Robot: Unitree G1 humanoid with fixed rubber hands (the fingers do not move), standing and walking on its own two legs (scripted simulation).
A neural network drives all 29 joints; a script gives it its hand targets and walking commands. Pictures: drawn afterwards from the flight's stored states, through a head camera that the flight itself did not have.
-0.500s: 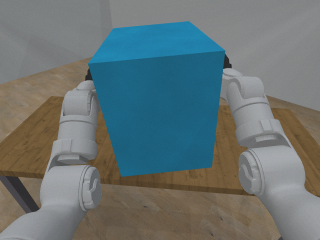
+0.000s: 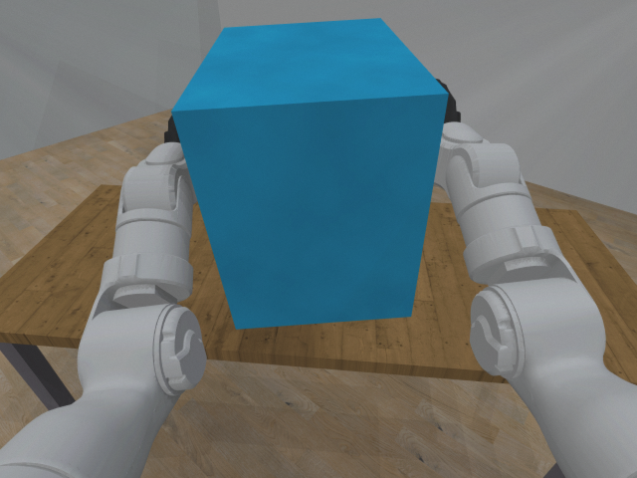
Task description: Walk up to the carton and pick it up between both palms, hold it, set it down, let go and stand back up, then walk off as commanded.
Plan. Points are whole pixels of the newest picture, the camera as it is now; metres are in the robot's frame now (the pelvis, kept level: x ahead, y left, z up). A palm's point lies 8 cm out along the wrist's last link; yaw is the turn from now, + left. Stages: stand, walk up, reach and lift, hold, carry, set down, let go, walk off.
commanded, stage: set down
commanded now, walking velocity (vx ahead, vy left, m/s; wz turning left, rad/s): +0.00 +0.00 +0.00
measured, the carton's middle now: (312, 164) +0.43 +0.01 +0.25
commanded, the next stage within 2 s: none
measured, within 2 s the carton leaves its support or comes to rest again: neither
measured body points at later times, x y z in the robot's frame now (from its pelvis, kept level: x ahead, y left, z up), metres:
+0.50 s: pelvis +0.03 +0.01 +0.00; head -0.01 +0.02 +0.45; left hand +0.45 +0.18 +0.21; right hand +0.45 -0.13 +0.22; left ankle +0.03 +0.11 -0.74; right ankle +0.05 -0.11 -0.74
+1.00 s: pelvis +0.03 +0.01 +0.00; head -0.01 +0.02 +0.45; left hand +0.46 +0.17 +0.18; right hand +0.45 -0.14 +0.20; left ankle +0.03 +0.11 -0.74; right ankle +0.05 -0.11 -0.74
